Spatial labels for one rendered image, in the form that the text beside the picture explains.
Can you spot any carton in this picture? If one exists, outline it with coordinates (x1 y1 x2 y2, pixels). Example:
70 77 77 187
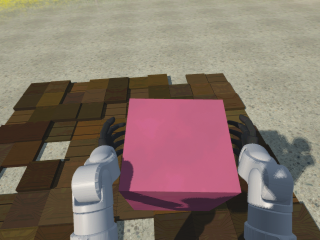
118 98 242 211

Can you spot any left robot forearm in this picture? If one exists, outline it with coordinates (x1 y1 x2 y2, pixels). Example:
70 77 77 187
70 145 121 240

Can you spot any right robot forearm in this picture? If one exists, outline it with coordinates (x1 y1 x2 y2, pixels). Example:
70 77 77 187
237 143 297 240

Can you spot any left robot hand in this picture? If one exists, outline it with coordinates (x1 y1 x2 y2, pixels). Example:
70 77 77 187
98 117 126 157

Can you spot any right robot hand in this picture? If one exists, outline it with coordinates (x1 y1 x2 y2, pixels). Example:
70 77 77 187
227 114 259 157

